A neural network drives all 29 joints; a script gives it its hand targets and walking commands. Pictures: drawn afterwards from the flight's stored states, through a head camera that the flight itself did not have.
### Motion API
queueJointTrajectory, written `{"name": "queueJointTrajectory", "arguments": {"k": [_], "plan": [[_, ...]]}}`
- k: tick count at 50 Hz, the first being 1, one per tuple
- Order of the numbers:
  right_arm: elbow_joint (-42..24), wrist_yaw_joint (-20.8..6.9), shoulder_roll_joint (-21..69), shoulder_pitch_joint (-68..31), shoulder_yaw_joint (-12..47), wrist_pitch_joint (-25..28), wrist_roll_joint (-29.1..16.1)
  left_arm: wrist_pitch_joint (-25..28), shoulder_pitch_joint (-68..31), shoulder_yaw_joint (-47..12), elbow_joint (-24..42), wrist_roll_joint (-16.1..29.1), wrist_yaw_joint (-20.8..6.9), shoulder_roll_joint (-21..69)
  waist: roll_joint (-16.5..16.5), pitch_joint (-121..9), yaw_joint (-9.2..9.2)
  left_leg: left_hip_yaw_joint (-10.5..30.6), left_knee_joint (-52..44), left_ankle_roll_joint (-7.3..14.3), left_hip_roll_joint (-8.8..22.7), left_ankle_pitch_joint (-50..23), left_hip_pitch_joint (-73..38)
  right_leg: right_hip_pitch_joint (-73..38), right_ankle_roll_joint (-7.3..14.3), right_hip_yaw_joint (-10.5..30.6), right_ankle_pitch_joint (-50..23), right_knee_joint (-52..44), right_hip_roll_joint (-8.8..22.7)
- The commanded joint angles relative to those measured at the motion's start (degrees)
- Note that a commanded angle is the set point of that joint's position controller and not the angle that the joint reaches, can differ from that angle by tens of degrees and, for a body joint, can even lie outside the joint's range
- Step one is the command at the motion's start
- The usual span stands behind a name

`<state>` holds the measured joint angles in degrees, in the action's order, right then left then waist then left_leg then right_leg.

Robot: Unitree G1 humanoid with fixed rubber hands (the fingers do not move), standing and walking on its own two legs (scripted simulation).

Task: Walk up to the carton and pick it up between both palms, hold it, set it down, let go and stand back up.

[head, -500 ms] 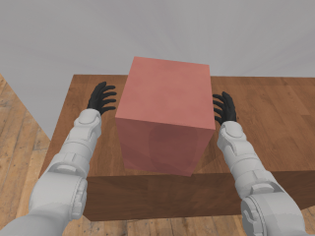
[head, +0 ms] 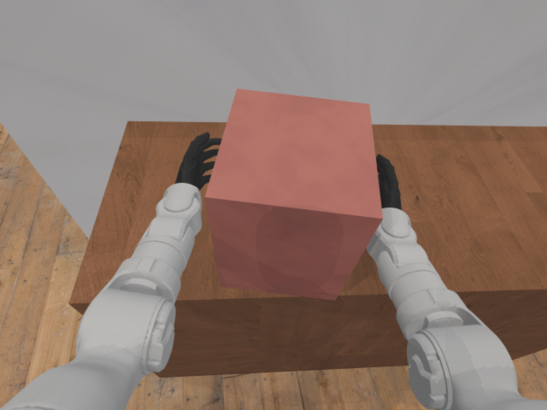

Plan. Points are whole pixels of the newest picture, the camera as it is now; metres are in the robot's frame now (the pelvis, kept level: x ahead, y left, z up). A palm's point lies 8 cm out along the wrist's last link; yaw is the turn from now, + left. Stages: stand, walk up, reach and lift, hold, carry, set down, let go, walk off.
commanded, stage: reach and lift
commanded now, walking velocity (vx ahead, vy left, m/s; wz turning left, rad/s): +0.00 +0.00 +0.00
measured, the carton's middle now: (289, 201) +0.42 -0.01 +0.05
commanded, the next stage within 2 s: none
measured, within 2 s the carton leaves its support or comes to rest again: leaves its support in 1.92 s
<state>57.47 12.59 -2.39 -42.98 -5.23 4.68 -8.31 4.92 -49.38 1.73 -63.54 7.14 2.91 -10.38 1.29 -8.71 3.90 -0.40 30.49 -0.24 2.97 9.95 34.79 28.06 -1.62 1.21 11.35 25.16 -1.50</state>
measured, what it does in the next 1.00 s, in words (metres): stands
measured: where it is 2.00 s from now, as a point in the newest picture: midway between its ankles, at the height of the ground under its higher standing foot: outside the picture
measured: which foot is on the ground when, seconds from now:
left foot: down 0.00-1.00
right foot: down 0.00-1.00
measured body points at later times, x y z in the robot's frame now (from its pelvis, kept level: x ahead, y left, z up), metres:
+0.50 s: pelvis +0.00 +0.00 +0.01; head +0.06 +0.04 +0.46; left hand +0.45 +0.14 +0.07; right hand +0.40 -0.16 +0.07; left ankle +0.04 +0.11 -0.73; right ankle +0.00 -0.14 -0.73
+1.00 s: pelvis +0.02 -0.01 +0.02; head +0.06 +0.03 +0.46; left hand +0.44 +0.14 +0.07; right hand +0.40 -0.15 +0.06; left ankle +0.04 +0.11 -0.73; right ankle +0.00 -0.14 -0.73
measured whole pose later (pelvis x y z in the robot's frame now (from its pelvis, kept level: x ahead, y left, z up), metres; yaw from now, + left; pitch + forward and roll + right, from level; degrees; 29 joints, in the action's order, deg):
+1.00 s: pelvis +0.02 -0.01 +0.02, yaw +2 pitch +6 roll -1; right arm 51.7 8.9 10.3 -33.8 -31.1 15.8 21.3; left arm 8.3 -43.6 23.7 -59.1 -18.9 -2.4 -1.0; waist 4.0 -1.3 2.6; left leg -0.3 17.1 -0.8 1.7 6.0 16.8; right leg 10.4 -1.0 0.5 8.3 13.1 -0.2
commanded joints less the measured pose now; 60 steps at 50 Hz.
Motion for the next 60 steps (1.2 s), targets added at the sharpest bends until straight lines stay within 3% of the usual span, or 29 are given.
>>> {"name": "queueJointTrajectory", "arguments": {"k": [1,4,10,16,19,23,26,30,40,51,60], "plan": [[-12.7,0.0,-6.2,-28.9,-2.3,3.3,2.5,3.4,-32.3,1.4,12.2,-1.6,0.5,-4.0,-6.6,-40.2,0.26,-1.6,0.6,-3.8,-1.7,-19.1,-34.9,-3.9,-0.4,-5.0,-16.6,-2.7,-1.7],[-12.6,0.1,-4.6,-28.7,-4.0,3.6,4.8,3.6,-32.8,2.4,12.2,-3.4,1.1,-2.6,-6.5,-40.0,-0.24,-2.0,0.1,-4.0,-1.6,-18.7,-34.6,-4.8,-0.2,-4.8,-16.7,-2.6,-1.6],[-13.0,-0.5,-0.6,-28.9,-6.9,4.4,8.5,4.6,-34.2,4.2,11.8,-6.7,1.1,1.2,-5.6,-39.5,0.45,-2.8,-0.3,-3.7,-1.7,-18.7,-34.7,-6.2,0.0,-4.9,-17.7,-3.0,-1.2],[-11.5,-2.2,6.2,-27.4,-9.3,6.2,13.9,5.6,-33.8,7.9,10.9,-12.5,-0.5,7.2,-5.1,-37.5,0.1,-3.9,-1.5,-3.4,-1.8,-19.9,-35.1,-9.4,0.0,-4.7,-20.6,-3.8,-0.7],[-11.1,-4.8,16.3,-28.1,-9.8,7.9,18.6,6.7,-34.8,8.6,9.7,-16.8,-3.2,16.0,-6.0,-37.5,0.35,-4.4,-2.6,-3.9,-2.2,-21.8,-36.2,-11.8,0.3,-5.0,-22.5,-4.9,-0.4],[-10.2,-12.4,39.0,-29.3,-6.4,10.1,29.9,8.5,-32.0,7.6,5.7,-25.1,-9.7,37.9,-6.2,-34.8,-0.03,-4.7,-5.7,-3.8,-2.3,-25.1,-38.9,-17.0,0.2,-6.3,-27.7,-6.4,-0.3],[-9.3,-14.7,39.1,-27.0,-6.4,12.0,33.1,8.2,-28.4,7.0,5.1,-26.6,-10.3,39.9,-5.6,-31.5,-0.24,-4.2,-7.2,-4.5,-1.7,-26.4,-40.2,-19.1,0.0,-7.4,-28.2,-7.1,-0.8],[-8.2,-14.5,37.9,-26.4,-7.2,12.8,33.7,6.4,-27.8,6.6,5.5,-27.0,-9.8,40.4,-4.3,-27.9,-0.51,-4.4,-8.7,-4.2,-1.1,-23.3,-40.4,-18.0,0.2,-7.6,-22.6,-9.6,-1.2],[-8.9,-12.9,40.6,-25.7,-6.0,14.4,34.2,5.5,-25.9,6.2,6.6,-27.6,-10.9,41.3,-3.3,-26.5,-0.27,-6.1,-11.1,-3.3,-2.1,-21.0,-38.0,-24.0,-0.8,-7.2,-27.6,-10.0,-0.5],[-9.2,-11.1,41.5,-26.2,-6.1,15.3,33.2,4.3,-25.5,7.2,5.6,-28.3,-12.4,41.4,-3.3,-23.6,-0.61,-6.4,-12.6,-2.4,-2.5,-17.3,-35.5,-25.1,-1.8,-7.2,-26.5,-9.9,0.4],[-8.9,-10.9,41.4,-25.1,-5.6,15.8,32.6,3.7,-24.6,7.1,6.7,-28.8,-12.4,41.7,-3.0,-23.5,-0.68,-6.5,-12.4,-2.3,-2.2,-18.3,-36.5,-24.5,-1.9,-7.2,-26.2,-9.9,0.3]]}}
